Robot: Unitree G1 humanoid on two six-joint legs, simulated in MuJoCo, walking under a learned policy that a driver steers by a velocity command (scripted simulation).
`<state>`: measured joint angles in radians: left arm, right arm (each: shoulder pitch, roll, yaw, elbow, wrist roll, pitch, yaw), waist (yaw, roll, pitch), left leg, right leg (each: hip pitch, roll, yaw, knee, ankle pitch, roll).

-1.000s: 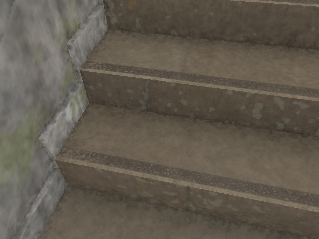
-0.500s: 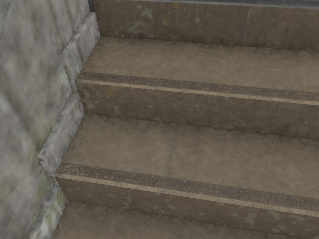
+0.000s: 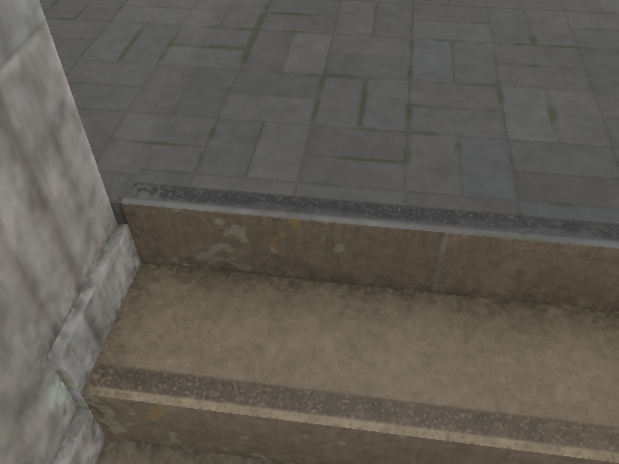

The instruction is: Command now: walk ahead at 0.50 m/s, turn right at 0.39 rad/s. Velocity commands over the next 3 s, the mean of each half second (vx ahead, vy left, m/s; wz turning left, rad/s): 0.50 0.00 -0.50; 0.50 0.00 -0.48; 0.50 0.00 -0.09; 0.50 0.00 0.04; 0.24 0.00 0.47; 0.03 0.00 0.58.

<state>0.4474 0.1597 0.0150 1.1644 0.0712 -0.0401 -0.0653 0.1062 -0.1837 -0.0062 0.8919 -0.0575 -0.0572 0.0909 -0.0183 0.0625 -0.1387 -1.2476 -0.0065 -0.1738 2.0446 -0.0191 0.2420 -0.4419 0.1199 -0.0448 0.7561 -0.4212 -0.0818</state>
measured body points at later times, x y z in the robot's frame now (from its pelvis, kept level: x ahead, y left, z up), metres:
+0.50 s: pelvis +0.29 +0.02 +0.18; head +0.28 +0.02 +0.63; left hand +0.51 +0.20 +0.07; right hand +0.17 -0.17 +0.02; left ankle +0.31 +0.12 -0.54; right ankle +0.29 -0.12 -0.25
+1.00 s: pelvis +0.54 -0.11 +0.33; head +0.54 -0.11 +0.78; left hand +0.61 +0.13 +0.18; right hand +0.52 -0.37 +0.20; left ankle +0.64 +0.04 -0.09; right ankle +0.51 -0.17 -0.37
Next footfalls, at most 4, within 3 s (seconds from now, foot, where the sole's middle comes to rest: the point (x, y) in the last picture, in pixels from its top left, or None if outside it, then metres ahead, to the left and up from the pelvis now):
0.22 left None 0.35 0.11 -0.58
0.76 right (441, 384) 0.55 -0.19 -0.41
1.28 left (393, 174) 0.90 -0.14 -0.25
1.82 right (555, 134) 1.01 -0.48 -0.25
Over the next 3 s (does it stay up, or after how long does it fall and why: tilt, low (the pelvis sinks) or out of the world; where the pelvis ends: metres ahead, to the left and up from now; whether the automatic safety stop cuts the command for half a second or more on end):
stays up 1.19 -0.47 0.53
